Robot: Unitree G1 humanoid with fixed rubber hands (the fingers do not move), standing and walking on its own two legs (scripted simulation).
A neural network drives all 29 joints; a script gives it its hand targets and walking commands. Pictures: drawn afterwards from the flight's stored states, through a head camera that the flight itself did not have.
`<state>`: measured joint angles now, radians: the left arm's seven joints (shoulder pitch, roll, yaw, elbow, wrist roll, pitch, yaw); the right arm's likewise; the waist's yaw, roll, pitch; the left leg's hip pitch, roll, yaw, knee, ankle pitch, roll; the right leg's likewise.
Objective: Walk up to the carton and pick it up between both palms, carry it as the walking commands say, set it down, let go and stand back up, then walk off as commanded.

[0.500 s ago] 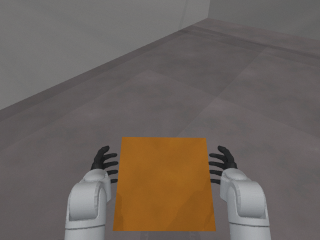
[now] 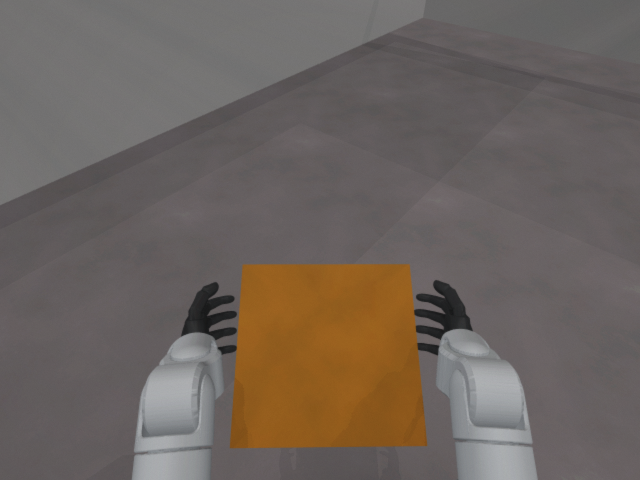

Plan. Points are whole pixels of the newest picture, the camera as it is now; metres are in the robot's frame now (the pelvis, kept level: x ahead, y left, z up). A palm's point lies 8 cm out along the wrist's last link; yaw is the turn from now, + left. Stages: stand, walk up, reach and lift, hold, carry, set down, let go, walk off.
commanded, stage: carry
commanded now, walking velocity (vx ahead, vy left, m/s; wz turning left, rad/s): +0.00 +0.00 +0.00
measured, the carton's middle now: (325, 353) +0.32 +0.00 -0.03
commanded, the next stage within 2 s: hold in 1.14 s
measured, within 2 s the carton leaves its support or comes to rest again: neither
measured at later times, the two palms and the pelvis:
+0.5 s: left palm (198, 334) +0.31 +0.16 +0.04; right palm (436, 330) +0.31 -0.14 +0.05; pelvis +0.03 +0.01 +0.00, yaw +0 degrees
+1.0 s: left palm (197, 336) +0.31 +0.17 +0.03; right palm (430, 332) +0.31 -0.14 +0.03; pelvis +0.04 +0.01 +0.00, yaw +0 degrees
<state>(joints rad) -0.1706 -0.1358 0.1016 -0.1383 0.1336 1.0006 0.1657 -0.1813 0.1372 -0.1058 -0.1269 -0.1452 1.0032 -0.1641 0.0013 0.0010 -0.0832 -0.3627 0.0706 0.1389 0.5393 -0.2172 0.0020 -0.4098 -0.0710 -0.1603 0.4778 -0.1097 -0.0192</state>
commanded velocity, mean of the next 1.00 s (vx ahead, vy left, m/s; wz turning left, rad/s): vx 0.00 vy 0.00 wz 0.00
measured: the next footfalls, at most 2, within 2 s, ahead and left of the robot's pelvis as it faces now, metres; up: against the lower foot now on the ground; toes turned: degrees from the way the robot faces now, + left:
none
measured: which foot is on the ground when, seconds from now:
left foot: down 0.00-1.00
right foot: down 0.00-1.00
